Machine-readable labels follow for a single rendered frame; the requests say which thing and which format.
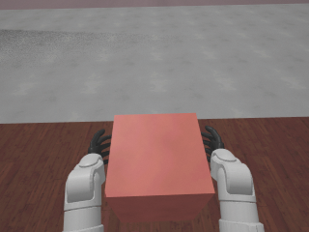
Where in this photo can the carton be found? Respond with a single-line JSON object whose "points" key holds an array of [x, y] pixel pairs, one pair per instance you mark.
{"points": [[157, 168]]}

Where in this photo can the robot right forearm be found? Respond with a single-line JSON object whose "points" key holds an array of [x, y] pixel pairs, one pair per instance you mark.
{"points": [[236, 193]]}

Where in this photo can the right robot hand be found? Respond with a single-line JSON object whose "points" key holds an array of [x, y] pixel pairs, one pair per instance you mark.
{"points": [[214, 143]]}

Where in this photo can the robot left forearm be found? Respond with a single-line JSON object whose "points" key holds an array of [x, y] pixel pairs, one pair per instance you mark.
{"points": [[82, 203]]}

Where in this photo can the left robot hand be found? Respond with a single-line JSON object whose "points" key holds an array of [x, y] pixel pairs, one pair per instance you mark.
{"points": [[96, 148]]}

